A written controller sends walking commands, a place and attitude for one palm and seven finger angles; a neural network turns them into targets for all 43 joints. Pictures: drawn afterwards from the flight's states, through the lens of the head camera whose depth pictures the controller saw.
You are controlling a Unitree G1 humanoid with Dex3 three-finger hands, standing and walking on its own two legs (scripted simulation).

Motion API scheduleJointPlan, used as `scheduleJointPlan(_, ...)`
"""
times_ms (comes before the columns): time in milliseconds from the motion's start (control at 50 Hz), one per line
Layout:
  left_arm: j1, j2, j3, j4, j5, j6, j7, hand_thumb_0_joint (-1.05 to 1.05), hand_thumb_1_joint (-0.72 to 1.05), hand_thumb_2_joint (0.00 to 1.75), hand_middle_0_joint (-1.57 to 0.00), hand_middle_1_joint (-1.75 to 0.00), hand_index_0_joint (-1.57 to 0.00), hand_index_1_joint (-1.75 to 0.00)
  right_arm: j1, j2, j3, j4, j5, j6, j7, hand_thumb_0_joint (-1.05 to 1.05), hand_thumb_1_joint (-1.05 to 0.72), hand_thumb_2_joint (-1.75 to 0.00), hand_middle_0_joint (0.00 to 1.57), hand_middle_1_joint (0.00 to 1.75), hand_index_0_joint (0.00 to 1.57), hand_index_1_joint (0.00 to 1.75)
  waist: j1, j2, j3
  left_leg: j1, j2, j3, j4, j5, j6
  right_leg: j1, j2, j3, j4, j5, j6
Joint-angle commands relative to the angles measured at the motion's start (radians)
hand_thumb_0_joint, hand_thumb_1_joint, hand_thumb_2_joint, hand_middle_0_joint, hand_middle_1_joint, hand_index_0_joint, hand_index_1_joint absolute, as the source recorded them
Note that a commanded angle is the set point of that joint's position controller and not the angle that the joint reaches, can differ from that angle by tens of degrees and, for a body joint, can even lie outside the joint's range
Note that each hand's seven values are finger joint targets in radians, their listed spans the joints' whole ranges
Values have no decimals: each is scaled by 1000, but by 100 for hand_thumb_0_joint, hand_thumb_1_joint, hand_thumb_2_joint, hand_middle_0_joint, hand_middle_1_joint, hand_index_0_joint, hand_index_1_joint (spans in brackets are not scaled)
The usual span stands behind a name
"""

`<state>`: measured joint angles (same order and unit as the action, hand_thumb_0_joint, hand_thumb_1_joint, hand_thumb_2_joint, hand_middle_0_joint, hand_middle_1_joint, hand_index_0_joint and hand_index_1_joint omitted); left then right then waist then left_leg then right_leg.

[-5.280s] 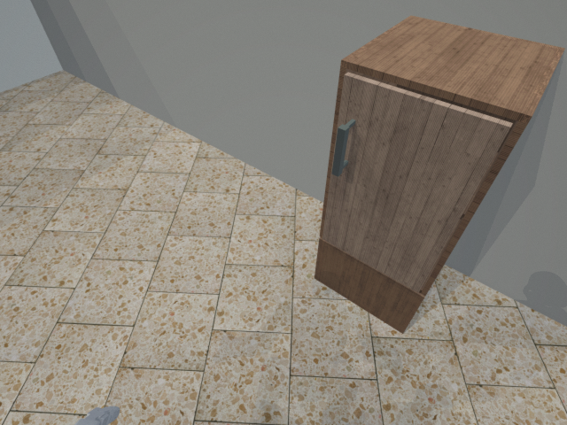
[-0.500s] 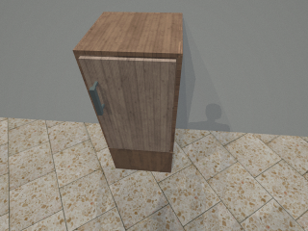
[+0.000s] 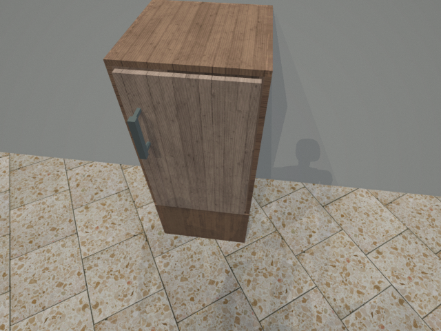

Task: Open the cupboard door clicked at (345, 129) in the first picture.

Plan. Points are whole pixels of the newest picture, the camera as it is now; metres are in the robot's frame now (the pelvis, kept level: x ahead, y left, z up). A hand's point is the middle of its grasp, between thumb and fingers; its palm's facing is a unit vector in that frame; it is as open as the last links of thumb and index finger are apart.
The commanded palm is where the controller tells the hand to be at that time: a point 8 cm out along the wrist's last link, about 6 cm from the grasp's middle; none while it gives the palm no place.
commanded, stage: shuffle to correct the standing spot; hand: left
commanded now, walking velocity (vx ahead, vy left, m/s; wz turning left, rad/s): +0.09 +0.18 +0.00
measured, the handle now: (141, 134) +0.60 +0.27 -0.04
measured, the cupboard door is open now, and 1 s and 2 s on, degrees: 0 0 0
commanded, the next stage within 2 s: come to a stop and stand still in 0.60 s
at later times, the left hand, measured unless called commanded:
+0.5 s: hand out of the picture +0.11 +0.21 -0.16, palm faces +0.03 -0.96 -0.28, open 7.4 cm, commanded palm none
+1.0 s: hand out of the picture +0.12 +0.31 -0.17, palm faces -0.03 -0.97 -0.23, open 7.4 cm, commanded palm none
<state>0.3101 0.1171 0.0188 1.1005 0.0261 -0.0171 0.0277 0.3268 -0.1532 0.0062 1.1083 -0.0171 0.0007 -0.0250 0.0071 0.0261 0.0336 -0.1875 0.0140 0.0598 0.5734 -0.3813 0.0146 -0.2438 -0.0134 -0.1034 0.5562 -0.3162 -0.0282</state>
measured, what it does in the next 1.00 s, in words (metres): steps to the left: right foot, then left foot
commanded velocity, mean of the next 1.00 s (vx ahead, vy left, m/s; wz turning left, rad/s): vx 0.00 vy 0.06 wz -0.04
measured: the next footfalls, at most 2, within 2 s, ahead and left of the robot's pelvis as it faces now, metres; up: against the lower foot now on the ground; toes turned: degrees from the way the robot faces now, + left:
right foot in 0.36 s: +0.08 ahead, -0.07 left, +0.00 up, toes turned -11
left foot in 0.76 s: +0.16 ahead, +0.21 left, +0.00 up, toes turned +2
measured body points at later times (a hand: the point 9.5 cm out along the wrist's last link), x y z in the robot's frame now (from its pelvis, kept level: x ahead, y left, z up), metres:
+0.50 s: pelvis +0.05 +0.03 +0.00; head +0.09 +0.00 +0.45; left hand +0.10 +0.26 -0.13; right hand +0.06 -0.20 -0.17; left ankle +0.01 +0.15 -0.65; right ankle +0.04 -0.07 -0.73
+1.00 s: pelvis +0.07 +0.11 +0.01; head +0.10 +0.12 +0.46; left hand +0.12 +0.36 -0.15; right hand +0.13 -0.12 -0.13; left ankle +0.12 +0.21 -0.73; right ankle +0.00 +0.00 -0.67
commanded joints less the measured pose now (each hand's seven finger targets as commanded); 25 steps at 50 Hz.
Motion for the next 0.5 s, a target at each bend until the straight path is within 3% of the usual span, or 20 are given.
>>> scheduleJointPlan(0,72,186,56,-43,1,-10,11,0,90,90,-20,-30,-20,-30,69,-40,-14,-50,-1,-18,2,0,-90,-90,20,30,20,30,7,-153,44,-131,20,8,-21,19,4,61,-290,309,-193,156,-142)
scheduleJointPlan(20,52,174,54,-51,0,-6,11,0,90,90,-20,-30,-20,-30,93,-39,-13,-42,-1,-22,3,0,-90,-90,20,30,20,30,-5,-117,37,-62,24,6,-98,62,6,18,-257,261,-146,175,-123)
scheduleJointPlan(40,32,152,49,-59,-1,-1,9,0,90,90,-20,-30,-20,-30,128,-49,-13,-30,-3,-28,4,0,-90,-90,20,30,20,30,-16,-51,33,7,46,-19,-151,162,15,-23,-189,191,-72,161,-94)
scheduleJointPlan(60,17,116,43,-73,-1,5,6,0,90,90,-20,-30,-20,-30,160,-86,-20,-22,-9,-33,2,0,-90,-90,20,30,20,30,-23,82,25,64,125,-95,-179,319,48,-79,-98,93,40,91,-57)
scheduleJointPlan(80,-17,82,31,-86,1,9,5,0,90,90,-20,-30,-20,-30,195,-117,-24,-16,-11,-34,-7,0,-90,-90,20,30,20,30,-37,213,29,126,211,-181,-219,555,105,-171,-29,-8,162,-48,-20)
scheduleJointPlan(100,-46,76,24,-97,4,12,9,0,90,90,-20,-30,-20,-30,213,-109,-21,-12,-10,-31,-14,0,-90,-90,20,30,20,30,-46,269,56,196,254,-206,-240,797,155,-290,-12,-1,275,-255,-3)
scheduleJointPlan(120,-65,88,24,-104,3,14,10,0,90,90,-20,-30,-20,-30,213,-105,-16,-18,-12,-31,-19,0,-90,-90,20,30,20,30,-48,221,56,213,269,-205,-221,885,194,-319,-30,27,360,-286,-8)
scheduleJointPlan(160,-72,77,26,-103,-1,13,4,0,90,90,-20,-30,-20,-30,150,-109,-19,-51,-15,-31,-17,0,-90,-90,20,30,20,30,-24,120,60,185,258,-150,-207,855,212,-298,-57,26,378,-257,-20)
scheduleJointPlan(200,-70,64,24,-106,2,14,-2,0,90,90,-20,-30,-20,-30,114,-121,-24,-73,-17,-29,-14,0,-90,-90,20,30,20,30,-6,69,62,142,228,-99,-212,844,196,-240,-51,-4,325,-213,-22)
scheduleJointPlan(260,-22,58,27,-106,1,10,1,0,90,90,-20,-30,-20,-30,88,-140,-30,-82,-7,-28,-11,0,-90,-90,20,30,20,30,28,64,16,120,194,-46,-164,900,161,-105,-31,-38,162,-73,-22)
scheduleJointPlan(300,104,96,39,-78,2,-4,6,0,90,90,-20,-30,-20,-30,61,-150,-36,-96,6,-28,-8,0,-90,-90,20,30,20,30,93,23,-50,65,155,2,-16,860,107,88,-55,-12,-20,149,-33)
scheduleJointPlan(320,188,165,55,-56,7,-13,17,0,90,90,-20,-30,-20,-30,58,-131,-38,-111,15,-30,-4,0,-90,-90,20,30,20,30,118,-107,-98,-106,91,30,145,630,66,275,-199,174,-36,372,-92)
scheduleJointPlan(340,263,247,74,-48,5,-18,26,0,90,90,-20,-30,-20,-30,21,-97,-39,-149,16,-34,3,0,-90,-90,20,30,20,30,138,-311,-116,-347,-42,66,400,-36,6,409,-470,513,-132,761,-235)
scheduleJointPlan(360,256,256,70,-53,-6,-18,28,0,90,90,-20,-30,-20,-30,-3,-106,-46,-157,5,-18,-5,0,-90,-90,20,30,20,30,113,-216,-94,-373,-17,-56,555,-238,-11,332,-541,530,-170,865,-297)
scheduleJointPlan(380,184,233,72,-68,-1,-17,34,0,90,90,-20,-30,-20,-30,-45,-94,-49,-163,2,-6,-1,0,-90,-90,20,30,20,30,100,-212,-25,-417,12,-97,607,-210,-13,249,-494,457,-171,795,-282)
scheduleJointPlan(400,125,212,70,-87,1,-12,38,0,90,90,-20,-30,-20,-30,-68,-83,-53,-165,-2,7,5,0,-90,-90,20,30,20,30,85,-201,22,-442,25,-94,630,-182,-21,178,-466,408,-185,720,-257)
scheduleJointPlan(440,34,190,58,-123,4,-13,31,0,90,90,-20,-30,-20,-30,-55,-68,-52,-156,-4,21,25,0,-90,-90,20,30,20,30,30,-196,17,-399,36,-79,612,-76,-37,71,-367,235,-187,658,-185)
scheduleJointPlan(480,-4,207,66,-142,5,-12,24,0,90,90,-20,-30,-20,-30,-40,-52,-52,-158,-2,34,34,0,-90,-90,20,30,20,30,6,-214,-10,-332,32,-36,535,12,-55,-1,-320,152,-194,565,-146)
